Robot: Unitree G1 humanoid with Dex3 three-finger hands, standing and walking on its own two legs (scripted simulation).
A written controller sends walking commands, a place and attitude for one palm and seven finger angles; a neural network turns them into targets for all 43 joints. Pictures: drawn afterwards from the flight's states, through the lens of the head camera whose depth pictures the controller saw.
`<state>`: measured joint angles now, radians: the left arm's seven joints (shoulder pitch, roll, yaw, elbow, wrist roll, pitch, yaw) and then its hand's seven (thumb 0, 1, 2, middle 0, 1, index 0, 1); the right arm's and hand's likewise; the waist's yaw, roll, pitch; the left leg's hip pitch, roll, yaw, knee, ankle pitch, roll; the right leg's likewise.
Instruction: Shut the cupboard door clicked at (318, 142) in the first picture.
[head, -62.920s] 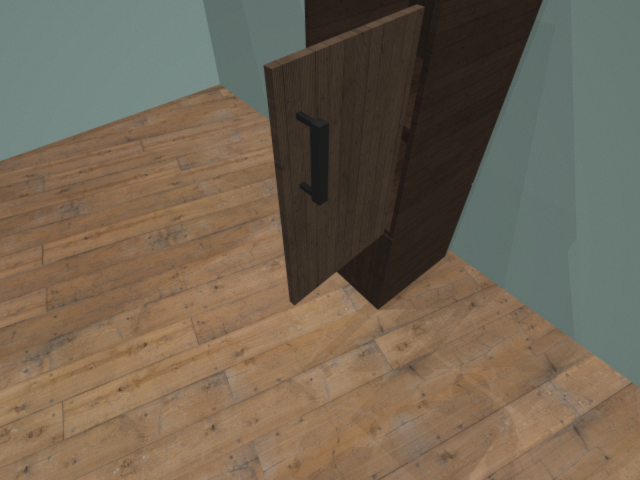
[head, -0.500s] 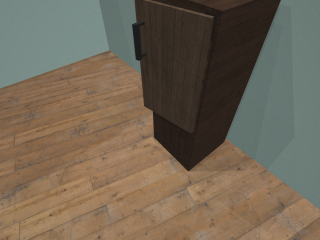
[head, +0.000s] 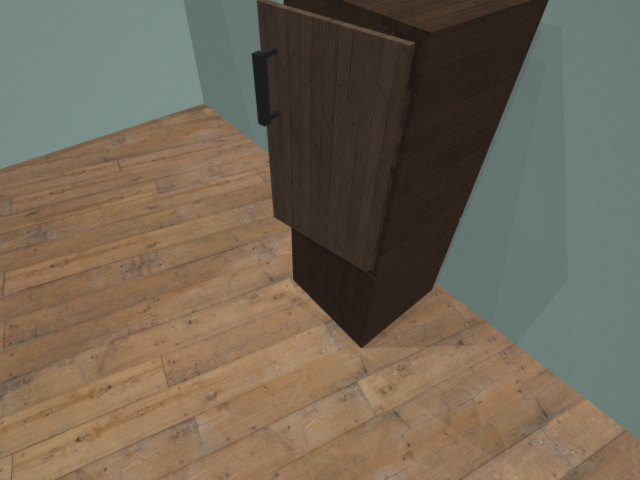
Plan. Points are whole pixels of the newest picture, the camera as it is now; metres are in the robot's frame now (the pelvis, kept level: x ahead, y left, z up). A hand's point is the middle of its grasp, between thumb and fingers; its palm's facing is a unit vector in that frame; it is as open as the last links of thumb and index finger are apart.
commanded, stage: look to check the result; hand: left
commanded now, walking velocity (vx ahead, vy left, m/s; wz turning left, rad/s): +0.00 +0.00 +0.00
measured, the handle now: (268, 87) +0.87 +0.15 +0.09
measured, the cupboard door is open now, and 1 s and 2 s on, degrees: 11 11 11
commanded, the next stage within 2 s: walk to a spot facing it in 0.50 s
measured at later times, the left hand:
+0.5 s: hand out of the picture -0.03 +0.14 -0.18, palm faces +0.04 -0.99 -0.15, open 7.3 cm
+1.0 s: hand out of the picture +0.01 +0.19 -0.21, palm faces +0.20 -0.96 -0.18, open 7.3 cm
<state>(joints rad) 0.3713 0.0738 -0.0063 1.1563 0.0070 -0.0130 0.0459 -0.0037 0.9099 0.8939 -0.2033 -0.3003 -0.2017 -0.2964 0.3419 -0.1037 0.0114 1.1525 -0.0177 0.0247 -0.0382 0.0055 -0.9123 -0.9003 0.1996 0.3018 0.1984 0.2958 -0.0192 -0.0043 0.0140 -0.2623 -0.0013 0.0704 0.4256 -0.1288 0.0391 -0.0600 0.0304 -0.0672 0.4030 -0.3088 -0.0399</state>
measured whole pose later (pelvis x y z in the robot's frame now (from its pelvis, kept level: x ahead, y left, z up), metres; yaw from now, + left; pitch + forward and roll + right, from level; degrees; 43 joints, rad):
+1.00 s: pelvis +0.02 +0.01 -0.03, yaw +10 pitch -2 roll -1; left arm 0.28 0.18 0.07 1.03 0.02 0.02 0.04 0.00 0.91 0.89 -0.20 -0.30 -0.20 -0.30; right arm 0.28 -0.16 -0.03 1.04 -0.03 0.05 -0.01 0.01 -0.91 -0.90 0.20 0.30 0.20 0.30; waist -0.03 -0.05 0.11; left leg -0.36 0.01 0.07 0.72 -0.27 0.04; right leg -0.16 -0.05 -0.20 0.79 -0.51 -0.01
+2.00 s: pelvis +0.04 -0.03 +0.00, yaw +45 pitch +0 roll -1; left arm 0.16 0.25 0.07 0.85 0.02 0.06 0.01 0.00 0.91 0.89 -0.20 -0.30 -0.20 -0.30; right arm 0.14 -0.21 -0.04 0.87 -0.03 0.05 0.00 0.01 -0.91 -0.90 0.20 0.30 0.20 0.30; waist 0.00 -0.01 0.12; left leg -0.29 -0.01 -0.07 0.55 -0.27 0.02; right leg -0.45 -0.07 -0.02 0.95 -0.45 0.07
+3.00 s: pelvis +0.13 +0.19 -0.01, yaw +75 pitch +0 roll +1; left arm 0.12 0.20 0.06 0.89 0.02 -0.01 -0.03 0.00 0.91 0.89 -0.20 -0.30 -0.20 -0.30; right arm 0.40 -0.15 -0.02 1.04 -0.03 -0.04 -0.01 0.01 -0.91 -0.90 0.20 0.30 0.20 0.30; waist -0.05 -0.01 0.06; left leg 0.07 -0.04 -0.01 0.33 -0.40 0.02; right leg -0.52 -0.09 -0.05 0.67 -0.14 0.03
